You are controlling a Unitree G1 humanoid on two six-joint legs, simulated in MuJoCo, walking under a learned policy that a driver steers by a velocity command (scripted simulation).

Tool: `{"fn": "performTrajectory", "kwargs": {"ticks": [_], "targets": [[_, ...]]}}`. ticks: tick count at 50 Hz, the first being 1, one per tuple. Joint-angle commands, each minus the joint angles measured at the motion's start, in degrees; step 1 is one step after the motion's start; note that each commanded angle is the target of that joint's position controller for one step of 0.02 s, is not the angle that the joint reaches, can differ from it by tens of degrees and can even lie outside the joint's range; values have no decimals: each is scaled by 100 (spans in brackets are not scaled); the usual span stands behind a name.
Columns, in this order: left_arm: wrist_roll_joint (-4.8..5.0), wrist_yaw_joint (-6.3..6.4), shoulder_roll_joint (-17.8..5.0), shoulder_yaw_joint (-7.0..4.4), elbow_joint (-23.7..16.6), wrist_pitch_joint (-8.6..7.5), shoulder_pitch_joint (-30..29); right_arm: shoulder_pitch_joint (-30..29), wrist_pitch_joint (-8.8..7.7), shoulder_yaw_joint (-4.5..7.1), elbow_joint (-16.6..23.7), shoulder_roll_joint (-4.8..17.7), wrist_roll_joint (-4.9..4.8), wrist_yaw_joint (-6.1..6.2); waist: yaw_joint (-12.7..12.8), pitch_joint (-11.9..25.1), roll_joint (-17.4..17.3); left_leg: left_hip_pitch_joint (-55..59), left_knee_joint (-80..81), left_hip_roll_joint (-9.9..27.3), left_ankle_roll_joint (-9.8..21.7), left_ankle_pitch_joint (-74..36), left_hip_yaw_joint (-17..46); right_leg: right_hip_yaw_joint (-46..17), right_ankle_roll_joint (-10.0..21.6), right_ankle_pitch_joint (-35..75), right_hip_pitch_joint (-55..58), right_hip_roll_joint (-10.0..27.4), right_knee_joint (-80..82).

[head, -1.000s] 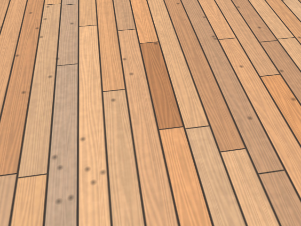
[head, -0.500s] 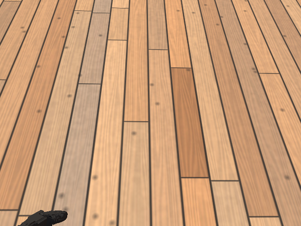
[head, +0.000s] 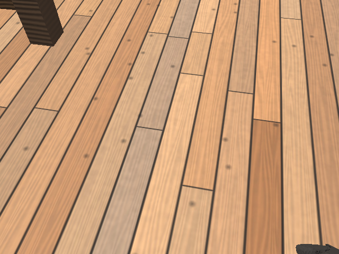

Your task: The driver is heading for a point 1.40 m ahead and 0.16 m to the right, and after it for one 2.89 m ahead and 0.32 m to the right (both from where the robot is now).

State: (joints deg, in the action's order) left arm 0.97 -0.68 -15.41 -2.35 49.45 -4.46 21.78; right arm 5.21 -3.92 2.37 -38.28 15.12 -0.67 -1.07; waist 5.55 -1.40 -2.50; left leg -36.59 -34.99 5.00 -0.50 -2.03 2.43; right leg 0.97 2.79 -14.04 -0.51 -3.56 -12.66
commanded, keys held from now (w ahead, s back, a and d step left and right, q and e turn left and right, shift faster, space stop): w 0.08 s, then no key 0.40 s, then w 0.52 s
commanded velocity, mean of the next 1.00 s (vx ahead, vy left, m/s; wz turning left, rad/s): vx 0.31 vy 0.00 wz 0.01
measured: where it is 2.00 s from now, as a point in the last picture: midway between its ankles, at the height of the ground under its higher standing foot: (197, 157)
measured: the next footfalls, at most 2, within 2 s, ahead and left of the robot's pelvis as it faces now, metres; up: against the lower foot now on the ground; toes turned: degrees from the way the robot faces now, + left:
left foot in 0.12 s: +0.26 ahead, +0.14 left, +0.00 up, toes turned +1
right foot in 0.52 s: +0.30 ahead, -0.10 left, +0.00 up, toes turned +0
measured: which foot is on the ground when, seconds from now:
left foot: up 0.00-0.10, down 0.12-1.00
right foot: down 0.00-0.14, up 0.16-0.50, down 0.52-0.80, up 0.82-1.00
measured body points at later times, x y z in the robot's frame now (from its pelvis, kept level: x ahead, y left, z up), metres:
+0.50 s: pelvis +0.20 +0.04 +0.00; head +0.22 +0.05 +0.44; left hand +0.34 +0.31 -0.12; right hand +0.31 -0.22 -0.13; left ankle +0.22 +0.14 -0.74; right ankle +0.27 -0.10 -0.73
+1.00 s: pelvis +0.36 +0.05 +0.00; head +0.38 +0.06 +0.45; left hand +0.51 +0.31 -0.11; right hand +0.35 -0.23 -0.13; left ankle +0.27 +0.14 -0.74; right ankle +0.41 -0.10 -0.68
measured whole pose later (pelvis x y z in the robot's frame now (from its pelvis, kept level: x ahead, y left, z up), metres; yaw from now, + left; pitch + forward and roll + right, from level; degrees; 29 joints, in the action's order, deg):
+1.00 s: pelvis +0.36 +0.05 +0.00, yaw +0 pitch +2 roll +0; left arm 1.1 -1.3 -16.0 -3.3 47.1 -4.9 9.0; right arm 21.7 -3.7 2.6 -54.2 14.9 -0.3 -0.2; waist -3.2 0.4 1.3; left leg -2.4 -16.5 -1.0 2.2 16.1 -1.2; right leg 1.3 0.6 -14.7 -33.2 4.2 -53.2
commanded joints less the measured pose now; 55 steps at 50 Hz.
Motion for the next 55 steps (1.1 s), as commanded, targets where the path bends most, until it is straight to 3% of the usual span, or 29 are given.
{"fn": "performTrajectory", "kwargs": {"ticks": [1, 4, 6, 7, 8, 9, 10, 11, 12, 15, 19, 23, 25, 27, 28, 29, 30, 32, 35, 37, 39, 40, 41, 42, 43, 44, 47, 51, 55], "targets": [[30, 46, -1008, -229, -128, 27, 221, -793, -142, 61, 618, 317, -45, -99, 3, -241, 619, 57, 414, -185, 105, -59, -151, -782, 796, 1944, 53, 1627, 201], [34, 93, -1152, -280, -62, 119, 163, -601, -170, 131, 618, 508, -28, -156, -269, -77, 733, 541, 676, -346, 352, 544, -232, -778, 642, 3021, 470, 1775, -325], [-5, 133, -1100, -240, -126, 170, -35, 694, -187, 327, 246, 909, 95, -92, -979, 791, 671, 2554, 982, -489, 677, -157, -374, -408, 297, 4464, 91, 1296, -1983], [-169, 159, -816, -120, -347, 137, -95, 1644, -181, 408, 78, 1322, 241, -25, -1267, 1737, -4, 4420, 527, 633, 1056, -1945, 754, -229, 32, 2726, -1148, 904, -3719], [-169, 89, -161, 86, -242, 53, 929, 1660, -136, 424, 13, 1545, 228, -56, -795, 2567, -1481, 6168, 644, 2018, 2134, -2669, 2964, -339, -346, -2151, -3167, -72, -5647], [-57, 71, -857, -78, -70, 12, 680, 1745, -75, 324, 34, 1027, 133, -58, -1100, 2596, -676, 5813, 871, 1790, 1982, -2431, 2975, -1040, -347, -2345, -3392, 112, -6138], [70, 65, -1003, -136, -260, 7, 100, 1281, -62, 239, 52, 851, 101, -43, -1007, 1671, -489, 5084, 956, 1561, 1776, -2816, 2028, -873, -359, -2045, -3697, 362, -6132], [29, 97, -899, -113, -321, 29, -224, 886, -61, 192, 38, 732, 88, -42, -823, 1194, -67, 4317, 1124, 1270, 1621, -3042, 1537, -643, -421, -1668, -3629, 622, -5805], [-51, 128, -861, -137, -341, 89, -368, 598, -60, 152, 32, 597, 84, -53, -659, 843, 61, 3655, 1344, 1084, 1543, -2985, 1236, -559, -483, -1397, -3450, 765, -5455], [-77, 183, -462, -77, -217, 326, -3, 178, -127, 107, -111, 473, 207, -79, -212, 774, -256, 2381, 1776, 762, 1503, -3123, 542, -473, -651, -826, -2226, 876, -4508], [-152, 236, -412, -37, -282, 417, -406, 90, -64, 157, -381, 714, 201, 6, -288, 877, -371, 2097, 1891, 610, 1414, -2653, 139, -343, -668, 150, -1636, 807, -3121], [-141, 239, -569, -100, -359, 504, -893, 203, 60, 110, -671, 707, 178, 35, -433, 633, -265, 2027, 1968, 654, 1297, -615, 349, -380, -531, 409, -1380, 785, -2370], [-197, 239, -556, -113, -337, 492, -915, 204, 108, 70, -771, 632, 91, 37, -359, 528, -183, 1911, 1861, 450, 1051, 1023, 408, -250, -374, 683, -969, 697, -1614], [-183, 275, -798, -160, -404, 456, -981, 484, 144, 38, -875, 571, 118, 61, -495, 296, 39, 1668, 1616, 118, 749, 2888, 499, -467, -134, 407, -832, 920, -1408], [-108, 292, -1143, -243, -408, 449, -1156, 810, 135, 46, -877, 529, 107, 76, -810, 143, 661, 1307, 1512, -276, 634, 3435, 223, -682, 116, -605, -948, 1028, -1381], [-39, 250, -997, -265, -378, 424, -1072, 591, 132, 45, -858, 578, 90, 120, -575, -66, 850, 1449, 1146, -496, 502, 3494, -155, -897, 279, -1789, -1452, 996, -938], [-50, 223, -874, -232, -325, 365, -934, 487, 103, 53, -812, 548, 37, 145, -526, -198, 1096, 1360, 690, -598, 449, 3341, -350, -1268, 406, -2263, -1545, 1180, -538], [-47, 168, -941, -256, -195, 245, -568, 429, 14, 41, -771, 402, 28, 142, -442, -147, 1653, 965, -153, -740, 442, 2732, -526, -2423, 812, -2176, -1010, 1858, -24], [7, 182, -996, -294, -189, 133, -520, 243, -130, 84, -734, 482, -10, 43, -403, 146, 1413, 762, -277, -480, 600, 2875, -250, -2605, 949, -983, -452, 2134, -126], [82, 178, -1044, -311, -309, 179, -1026, 496, -158, 88, -912, 416, -57, -1, -692, 194, 1248, 1877, 805, -526, 655, 2047, -444, -1853, 660, -586, -1058, 1755, -145], [51, 166, -875, -286, -340, 209, -1192, 1001, -84, 158, -1214, 490, 16, 2, -917, 399, 1026, 3231, 979, -605, 572, 1331, -473, -1154, 384, -154, -1831, 1310, -603], [5, 140, -572, -198, -415, 184, -1356, 1463, -40, 220, -1345, 670, -2, 34, -1091, 445, 489, 3749, 1292, -110, 717, 1747, 158, -732, 151, -300, -2370, 992, -1359], [-27, 129, -178, -96, -599, 95, -1465, 1845, 11, 342, -1440, 1142, -38, 64, -1132, 344, -844, 4338, 1948, 738, 1163, 2586, 1647, 95, -223, -546, -3394, 317, -2708], [-1, 145, -457, -136, -724, -8, -1690, 2082, 2, 371, -1438, 1240, -22, 55, -1367, 2, -1141, 4584, 2362, 1496, 1712, 2613, 2856, -66, -288, -1541, -4400, 332, -3758], [85, 119, -668, -214, -704, -92, -1631, 2039, -56, 300, -1436, 1021, 23, 78, -1236, -185, -734, 4801, 2282, 1609, 1800, 2296, 2904, -377, -213, -1663, -5048, 596, -4628], [118, 75, -651, -208, -641, -148, -1494, 1921, -109, 259, -1374, 891, 35, 86, -1108, -142, -538, 4954, 2223, 1468, 1682, 1914, 2571, -461, -120, -1287, -5313, 778, -4971], [17, -44, -509, -193, -657, -188, -1669, 1629, -77, 155, -1311, 674, 42, 73, -909, -197, -241, 4578, 2352, 1125, 1326, 180, 1449, -302, -108, -366, -5145, 1064, -4566], [-1, -173, -59, -9, -875, -129, -2295, 1541, 5, 173, -1319, 882, 38, 162, -953, -318, -303, 3371, 2645, 527, 1126, -240, 319, 183, -332, 911, -3714, 730, -2761], [57, -189, -301, -39, -1044, -70, -2629, 1830, -46, 243, -1530, 1070, -60, 177, -925, -460, -398, 3368, 2808, 810, 1044, -159, 276, 76, -189, 1560, -3023, 567, -1896]]}}
Keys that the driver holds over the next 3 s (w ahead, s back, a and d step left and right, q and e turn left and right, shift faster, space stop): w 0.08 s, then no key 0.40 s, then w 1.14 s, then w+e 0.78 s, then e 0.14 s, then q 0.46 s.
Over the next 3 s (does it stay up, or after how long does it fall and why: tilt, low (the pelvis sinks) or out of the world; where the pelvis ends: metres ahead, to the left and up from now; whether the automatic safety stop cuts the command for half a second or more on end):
stays up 1.30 -0.11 -0.01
